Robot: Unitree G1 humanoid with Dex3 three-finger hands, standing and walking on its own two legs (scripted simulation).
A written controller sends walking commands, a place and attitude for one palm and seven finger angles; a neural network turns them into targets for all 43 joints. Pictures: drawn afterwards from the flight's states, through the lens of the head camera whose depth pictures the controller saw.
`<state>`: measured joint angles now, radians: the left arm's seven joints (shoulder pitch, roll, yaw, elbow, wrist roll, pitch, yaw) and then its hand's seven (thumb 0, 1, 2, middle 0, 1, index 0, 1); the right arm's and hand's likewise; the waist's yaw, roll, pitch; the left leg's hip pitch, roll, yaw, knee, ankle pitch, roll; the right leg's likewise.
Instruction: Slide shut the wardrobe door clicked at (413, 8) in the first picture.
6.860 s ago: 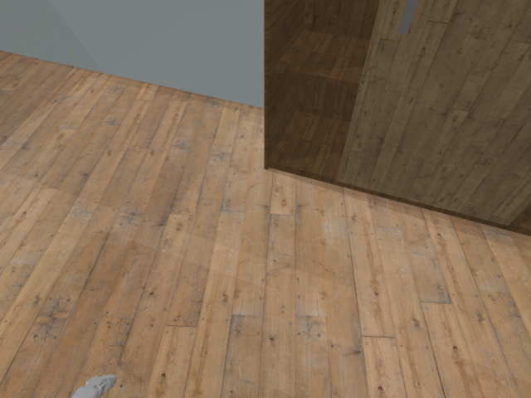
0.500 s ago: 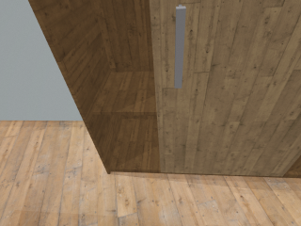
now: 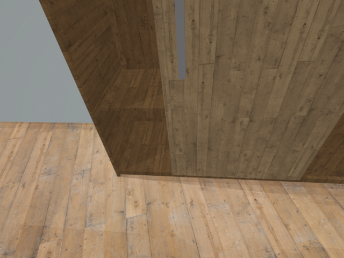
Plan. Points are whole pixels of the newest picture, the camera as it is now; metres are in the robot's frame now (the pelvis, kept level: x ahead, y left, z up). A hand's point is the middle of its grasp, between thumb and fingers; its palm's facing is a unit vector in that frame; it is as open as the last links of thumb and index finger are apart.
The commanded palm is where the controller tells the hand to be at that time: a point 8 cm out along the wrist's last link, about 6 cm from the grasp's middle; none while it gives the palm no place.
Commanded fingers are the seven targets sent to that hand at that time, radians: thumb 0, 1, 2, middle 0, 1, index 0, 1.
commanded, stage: come to a stop and stand still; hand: right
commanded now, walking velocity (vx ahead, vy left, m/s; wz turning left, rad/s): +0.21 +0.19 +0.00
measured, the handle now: (181, 39) +0.77 +0.00 +0.20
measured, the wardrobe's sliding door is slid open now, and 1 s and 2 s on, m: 0.38 0.38 0.38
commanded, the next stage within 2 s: look again from close up in 1.40 s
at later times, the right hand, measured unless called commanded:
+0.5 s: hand out of the picture +0.07 -0.12 -0.14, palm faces +0.06 +0.98 -0.20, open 7.2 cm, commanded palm none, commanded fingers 0.00 -0.90 -0.90 0.20 0.30 0.20 0.30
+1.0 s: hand out of the picture -0.02 -0.13 -0.16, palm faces +0.12 +0.98 -0.15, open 7.4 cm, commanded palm none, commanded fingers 0.00 -0.90 -0.90 0.20 0.30 0.20 0.30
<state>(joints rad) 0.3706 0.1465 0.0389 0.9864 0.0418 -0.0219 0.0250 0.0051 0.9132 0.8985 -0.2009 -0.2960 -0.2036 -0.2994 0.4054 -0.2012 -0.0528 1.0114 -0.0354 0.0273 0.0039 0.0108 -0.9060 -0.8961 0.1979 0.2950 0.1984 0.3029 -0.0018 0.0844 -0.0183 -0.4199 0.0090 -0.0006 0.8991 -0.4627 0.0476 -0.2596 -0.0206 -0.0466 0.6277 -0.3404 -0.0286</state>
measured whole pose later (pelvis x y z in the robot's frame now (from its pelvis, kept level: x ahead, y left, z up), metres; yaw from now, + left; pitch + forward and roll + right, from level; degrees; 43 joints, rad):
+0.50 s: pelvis -0.02 +0.05 +0.00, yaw -1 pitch -1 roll -1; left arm 0.45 0.14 0.04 1.09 0.03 0.01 0.01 0.01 0.90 0.90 -0.20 -0.30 -0.21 -0.30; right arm 0.21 -0.14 -0.05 0.96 -0.01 -0.03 -0.01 0.00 -0.93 -0.90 0.20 0.30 0.20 0.30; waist 0.03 -0.02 0.00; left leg -0.34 0.03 0.08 0.58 -0.21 0.03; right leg -0.40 -0.04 0.01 0.79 -0.42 -0.02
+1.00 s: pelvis +0.00 +0.04 +0.02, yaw -1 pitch +0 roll +0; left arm 0.26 0.16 0.02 1.03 0.02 0.01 0.04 0.01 0.94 0.90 -0.20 -0.30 -0.20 -0.30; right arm 0.32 -0.15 -0.02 1.08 -0.01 0.01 -0.01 0.01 -0.91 -0.90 0.20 0.30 0.20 0.30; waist -0.05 0.03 0.02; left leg -0.26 0.04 0.09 0.46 -0.20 0.01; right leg -0.21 0.01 -0.05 0.45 -0.25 -0.03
